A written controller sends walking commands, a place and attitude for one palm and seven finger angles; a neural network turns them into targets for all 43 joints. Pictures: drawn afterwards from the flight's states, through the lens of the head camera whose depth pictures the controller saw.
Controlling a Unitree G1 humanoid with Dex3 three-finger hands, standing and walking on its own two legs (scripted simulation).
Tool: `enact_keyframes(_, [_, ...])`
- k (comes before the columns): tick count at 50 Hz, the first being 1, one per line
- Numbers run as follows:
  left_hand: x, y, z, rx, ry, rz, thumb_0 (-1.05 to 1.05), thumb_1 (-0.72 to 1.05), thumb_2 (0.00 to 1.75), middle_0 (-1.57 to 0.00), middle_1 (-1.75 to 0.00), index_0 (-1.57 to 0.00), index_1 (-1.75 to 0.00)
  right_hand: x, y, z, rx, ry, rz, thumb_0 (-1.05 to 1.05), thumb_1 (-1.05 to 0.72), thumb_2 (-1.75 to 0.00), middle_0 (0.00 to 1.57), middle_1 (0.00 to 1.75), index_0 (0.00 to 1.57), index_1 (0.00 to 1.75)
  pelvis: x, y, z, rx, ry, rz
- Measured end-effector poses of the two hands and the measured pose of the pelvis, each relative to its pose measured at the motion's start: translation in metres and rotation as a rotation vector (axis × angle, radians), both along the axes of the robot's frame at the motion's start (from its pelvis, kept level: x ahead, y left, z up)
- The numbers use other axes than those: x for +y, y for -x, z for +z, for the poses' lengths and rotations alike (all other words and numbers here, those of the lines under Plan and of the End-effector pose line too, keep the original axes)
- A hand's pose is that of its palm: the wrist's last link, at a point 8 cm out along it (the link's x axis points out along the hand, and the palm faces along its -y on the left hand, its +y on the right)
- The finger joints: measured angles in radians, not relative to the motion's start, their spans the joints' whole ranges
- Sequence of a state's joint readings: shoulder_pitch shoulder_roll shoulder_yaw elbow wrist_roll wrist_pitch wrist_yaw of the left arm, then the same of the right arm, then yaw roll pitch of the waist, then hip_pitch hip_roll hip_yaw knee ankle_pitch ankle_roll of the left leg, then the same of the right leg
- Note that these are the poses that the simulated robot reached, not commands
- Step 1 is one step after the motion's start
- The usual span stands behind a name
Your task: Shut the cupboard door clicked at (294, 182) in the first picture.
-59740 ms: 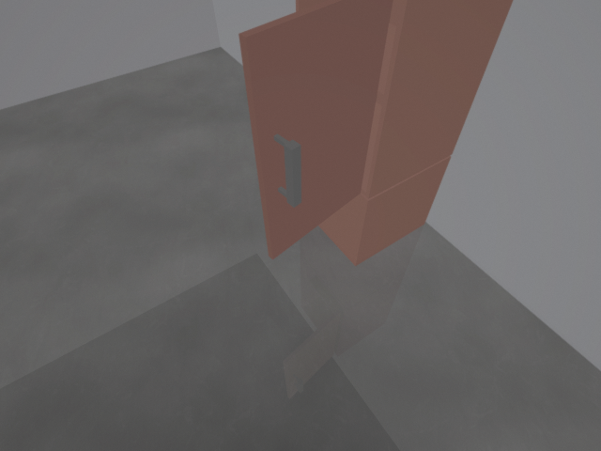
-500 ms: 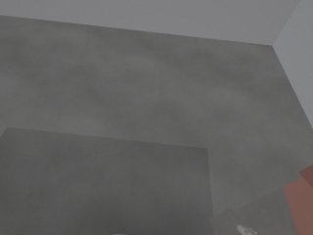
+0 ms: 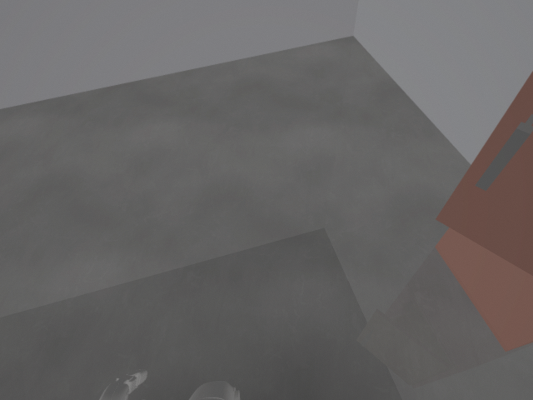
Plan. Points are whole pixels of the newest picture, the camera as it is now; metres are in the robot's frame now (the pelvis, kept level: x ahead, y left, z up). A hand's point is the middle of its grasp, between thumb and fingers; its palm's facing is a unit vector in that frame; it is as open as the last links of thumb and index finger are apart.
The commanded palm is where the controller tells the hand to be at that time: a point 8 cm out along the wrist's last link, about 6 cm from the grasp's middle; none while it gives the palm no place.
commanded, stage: turn to face it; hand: left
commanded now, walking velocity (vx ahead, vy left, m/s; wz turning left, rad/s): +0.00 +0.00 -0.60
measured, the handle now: (506, 153) +0.56 -0.45 -0.02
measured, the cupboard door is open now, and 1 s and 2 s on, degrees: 31 31 31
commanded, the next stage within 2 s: take the last steps up to it in 1.08 s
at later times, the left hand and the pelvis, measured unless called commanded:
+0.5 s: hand out of the picture +0.13 +0.23 -0.17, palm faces -0.20 -0.96 -0.21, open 7.4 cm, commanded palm none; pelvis +0.02 +0.03 +0.01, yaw -16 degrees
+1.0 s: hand (220, 358) +0.20 +0.11 -0.14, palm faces -0.49 -0.83 -0.25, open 7.4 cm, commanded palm none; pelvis +0.02 -0.01 +0.01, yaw -30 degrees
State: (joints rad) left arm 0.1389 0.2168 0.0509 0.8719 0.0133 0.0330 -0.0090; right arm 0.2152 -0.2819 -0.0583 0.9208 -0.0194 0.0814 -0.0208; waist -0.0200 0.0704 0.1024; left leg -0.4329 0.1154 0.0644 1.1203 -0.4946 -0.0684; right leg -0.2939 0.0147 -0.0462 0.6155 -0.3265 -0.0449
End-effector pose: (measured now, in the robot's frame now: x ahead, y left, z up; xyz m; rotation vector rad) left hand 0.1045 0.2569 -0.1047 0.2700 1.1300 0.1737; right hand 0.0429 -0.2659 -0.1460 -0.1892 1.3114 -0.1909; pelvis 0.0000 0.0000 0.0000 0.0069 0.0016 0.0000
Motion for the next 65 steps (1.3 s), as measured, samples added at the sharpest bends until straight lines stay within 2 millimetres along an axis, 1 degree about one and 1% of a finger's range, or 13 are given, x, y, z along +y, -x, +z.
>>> enact_keyframes(5, [-0.019,-0.001,0.001,0.040,0.024,-0.037,0.00,0.90,0.90,-0.20,-0.30,-0.20,-0.30,-0.008,-0.014,0.018,-0.062,0.002,-0.024,0.00,-0.91,-0.90,0.20,0.30,0.20,0.30,-0.008,-0.003,0.011,0.017,-0.018,-0.051])
enact_keyframes(10, [-0.026,0.000,-0.007,0.069,0.061,-0.061,0.00,0.90,0.90,-0.20,-0.30,-0.20,-0.30,-0.006,-0.029,0.028,-0.110,0.018,-0.042,0.00,-0.91,-0.90,0.20,0.30,0.20,0.30,-0.006,-0.008,0.012,0.024,-0.012,-0.096])
enact_keyframes(14, [-0.020,0.002,-0.016,0.102,0.080,-0.072,0.00,0.90,0.90,-0.20,-0.30,-0.20,-0.30,0.003,-0.043,0.034,-0.149,0.034,-0.057,0.00,-0.91,-0.90,0.20,0.30,0.20,0.30,0.004,-0.013,0.011,0.030,-0.004,-0.139])
enact_keyframes(19, [0.002,-0.004,-0.035,0.153,0.092,-0.095,0.01,0.90,0.90,-0.20,-0.30,-0.20,-0.30,0.021,-0.053,0.040,-0.215,0.069,-0.086,0.00,-0.91,-0.90,0.20,0.30,0.20,0.30,0.023,-0.020,0.002,0.042,0.013,-0.201])
enact_keyframes(25, [0.019,-0.031,-0.033,0.171,0.078,-0.167,0.01,0.91,0.90,-0.20,-0.30,-0.20,-0.30,0.039,-0.027,0.050,-0.187,0.082,-0.132,0.00,-0.91,-0.90,0.20,0.30,0.20,0.30,0.032,-0.024,0.009,0.023,0.024,-0.285])
enact_keyframes(30, [0.014,-0.062,-0.022,0.146,0.061,-0.246,0.01,0.91,0.90,-0.20,-0.29,-0.20,-0.30,0.043,0.010,0.047,-0.135,0.068,-0.220,0.00,-0.90,-0.90,0.21,0.30,0.20,0.30,0.031,-0.024,0.014,0.017,0.047,-0.347])
enact_keyframes(34, [-0.009,-0.092,-0.016,0.111,0.044,-0.329,0.01,0.91,0.90,-0.19,-0.29,-0.20,-0.30,0.037,0.048,0.035,-0.085,0.046,-0.307,0.00,-0.90,-0.90,0.21,0.30,0.20,0.30,0.023,-0.022,0.011,0.014,0.044,-0.398])
enact_keyframes(39, [-0.055,-0.123,-0.013,0.025,0.017,-0.441,0.01,0.91,0.90,-0.19,-0.29,-0.20,-0.30,0.018,0.098,0.007,-0.025,0.011,-0.416,0.00,-0.90,-0.90,0.21,0.30,0.20,0.30,0.001,-0.019,-0.005,0.012,0.010,-0.451])
enact_keyframes(42, [-0.078,-0.127,-0.008,-0.004,0.008,-0.482,0.00,0.91,0.90,-0.19,-0.29,-0.20,-0.30,0.007,0.117,-0.003,0.016,0.009,-0.469,0.00,-0.90,-0.90,0.20,0.30,0.20,0.30,-0.005,-0.017,-0.006,0.007,0.018,-0.469])
enact_keyframes(46, [-0.095,-0.120,-0.003,0.022,0.011,-0.505,0.00,0.91,0.90,-0.20,-0.30,-0.20,-0.30,0.001,0.120,0.007,0.010,0.011,-0.502,0.01,-0.91,-0.90,0.20,0.30,0.20,0.30,-0.010,-0.018,0.004,0.011,0.001,-0.500])
enact_keyframes(52, [-0.108,-0.113,-0.011,0.066,0.055,-0.524,0.00,0.90,0.90,-0.20,-0.30,-0.20,-0.30,0.002,0.105,0.022,-0.038,0.021,-0.518,0.00,-0.91,-0.90,0.20,0.30,0.20,0.30,-0.014,-0.024,0.010,0.019,-0.004,-0.531])
enact_keyframes(60, [-0.091,-0.115,-0.041,0.139,0.100,-0.501,0.00,0.90,0.90,-0.20,-0.30,-0.20,-0.30,0.023,0.077,0.029,-0.094,0.067,-0.524,0.00,-0.91,-0.90,0.20,0.30,0.20,0.30,-0.001,-0.043,0.000,0.014,0.017,-0.577])
enact_keyframes(65, [-0.083,-0.119,-0.036,0.192,0.083,-0.528,0.01,0.91,0.90,-0.20,-0.30,-0.20,-0.30,0.042,0.082,0.037,-0.085,0.055,-0.538,0.00,-0.91,-0.90,0.20,0.30,0.20,0.30,-0.001,-0.047,0.010,0.016,0.023,-0.615])
